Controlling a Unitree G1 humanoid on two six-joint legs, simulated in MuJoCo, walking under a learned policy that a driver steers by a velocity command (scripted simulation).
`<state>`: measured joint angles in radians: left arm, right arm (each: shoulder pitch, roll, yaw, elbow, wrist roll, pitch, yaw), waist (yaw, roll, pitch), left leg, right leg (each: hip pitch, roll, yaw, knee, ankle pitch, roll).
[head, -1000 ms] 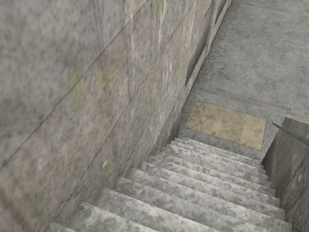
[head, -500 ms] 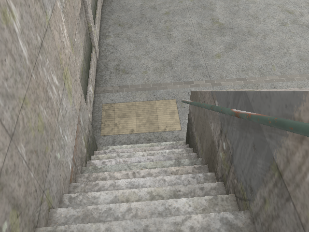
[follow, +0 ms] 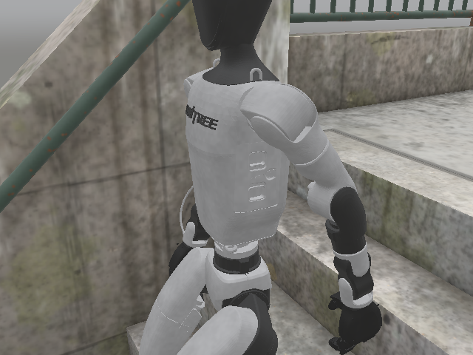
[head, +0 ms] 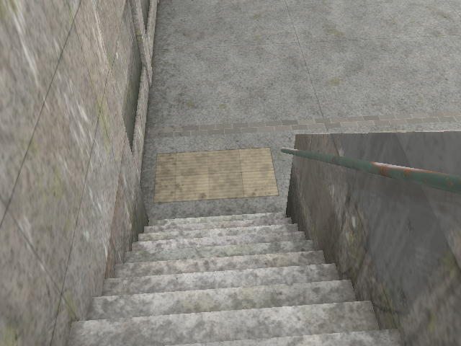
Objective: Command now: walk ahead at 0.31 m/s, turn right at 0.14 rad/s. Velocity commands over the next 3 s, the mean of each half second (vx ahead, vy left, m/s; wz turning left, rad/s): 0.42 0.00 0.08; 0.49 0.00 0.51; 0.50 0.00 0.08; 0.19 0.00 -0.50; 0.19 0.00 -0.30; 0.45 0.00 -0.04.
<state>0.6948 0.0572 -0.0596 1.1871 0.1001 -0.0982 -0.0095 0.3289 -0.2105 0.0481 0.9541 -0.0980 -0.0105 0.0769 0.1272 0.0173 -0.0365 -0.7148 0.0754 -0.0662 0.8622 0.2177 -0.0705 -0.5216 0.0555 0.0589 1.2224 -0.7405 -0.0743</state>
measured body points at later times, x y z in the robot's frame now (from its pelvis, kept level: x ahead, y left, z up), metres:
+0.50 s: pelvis +0.17 +0.10 -0.18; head +0.17 +0.11 +0.27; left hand +0.38 +0.25 -0.29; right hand -0.05 -0.01 -0.30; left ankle +0.10 +0.20 -0.85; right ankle +0.40 -0.06 -0.80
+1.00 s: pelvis +0.44 +0.07 -0.37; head +0.43 +0.08 +0.08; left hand +0.27 +0.26 -0.52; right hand +0.57 -0.14 -0.51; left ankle +0.61 +0.26 -1.02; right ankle +0.38 -0.02 -1.06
